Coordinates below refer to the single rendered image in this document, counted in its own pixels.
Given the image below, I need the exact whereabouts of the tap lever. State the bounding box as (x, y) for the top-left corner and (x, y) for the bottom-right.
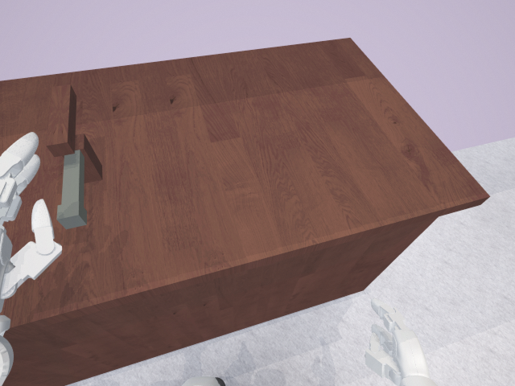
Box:
(57, 150), (87, 229)

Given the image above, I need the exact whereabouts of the robot left hand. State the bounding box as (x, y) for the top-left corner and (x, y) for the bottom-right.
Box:
(0, 132), (62, 313)

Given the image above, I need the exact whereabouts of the counter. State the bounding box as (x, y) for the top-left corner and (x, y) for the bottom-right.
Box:
(0, 38), (490, 386)

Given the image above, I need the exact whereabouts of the robot right hand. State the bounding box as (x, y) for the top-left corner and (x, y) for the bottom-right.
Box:
(365, 298), (430, 386)

